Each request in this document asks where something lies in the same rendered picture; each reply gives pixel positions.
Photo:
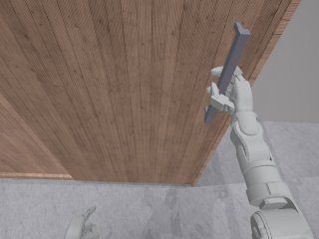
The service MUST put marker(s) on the wardrobe door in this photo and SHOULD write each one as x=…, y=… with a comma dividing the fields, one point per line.
x=21, y=150
x=116, y=89

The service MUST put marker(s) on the handle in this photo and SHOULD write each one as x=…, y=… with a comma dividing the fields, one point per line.
x=238, y=45

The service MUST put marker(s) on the robot right hand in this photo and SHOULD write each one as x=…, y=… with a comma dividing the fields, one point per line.
x=237, y=97

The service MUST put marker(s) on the right robot upper arm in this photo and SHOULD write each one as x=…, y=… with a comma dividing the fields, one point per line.
x=284, y=223

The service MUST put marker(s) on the robot left hand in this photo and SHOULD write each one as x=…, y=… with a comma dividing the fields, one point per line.
x=78, y=229

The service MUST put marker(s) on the robot right forearm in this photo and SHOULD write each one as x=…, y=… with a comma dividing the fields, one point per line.
x=265, y=188

